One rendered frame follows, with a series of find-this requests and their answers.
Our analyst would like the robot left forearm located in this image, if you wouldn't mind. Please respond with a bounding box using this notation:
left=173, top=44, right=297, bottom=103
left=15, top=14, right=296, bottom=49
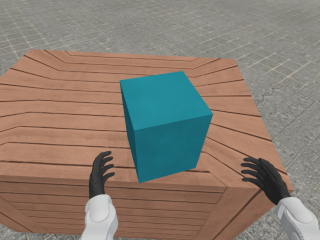
left=79, top=194, right=118, bottom=240

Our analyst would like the robot left hand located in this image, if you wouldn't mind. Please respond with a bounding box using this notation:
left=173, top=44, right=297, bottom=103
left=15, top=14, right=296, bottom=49
left=89, top=151, right=115, bottom=199

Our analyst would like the robot right forearm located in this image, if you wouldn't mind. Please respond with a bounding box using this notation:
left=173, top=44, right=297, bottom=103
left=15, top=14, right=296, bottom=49
left=275, top=197, right=320, bottom=240

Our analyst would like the carton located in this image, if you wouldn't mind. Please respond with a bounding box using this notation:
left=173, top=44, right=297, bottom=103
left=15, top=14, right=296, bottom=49
left=119, top=71, right=213, bottom=183

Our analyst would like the robot right hand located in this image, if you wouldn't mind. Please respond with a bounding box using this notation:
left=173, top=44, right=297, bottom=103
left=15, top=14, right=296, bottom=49
left=240, top=157, right=291, bottom=205

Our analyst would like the pedestal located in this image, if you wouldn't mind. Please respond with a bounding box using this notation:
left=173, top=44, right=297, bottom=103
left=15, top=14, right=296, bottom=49
left=0, top=49, right=294, bottom=240

